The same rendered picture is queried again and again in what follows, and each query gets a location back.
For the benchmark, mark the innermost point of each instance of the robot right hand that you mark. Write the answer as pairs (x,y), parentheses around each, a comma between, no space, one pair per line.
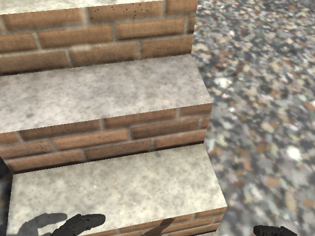
(265,230)

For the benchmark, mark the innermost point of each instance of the robot left hand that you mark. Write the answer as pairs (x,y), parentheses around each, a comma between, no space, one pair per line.
(78,224)

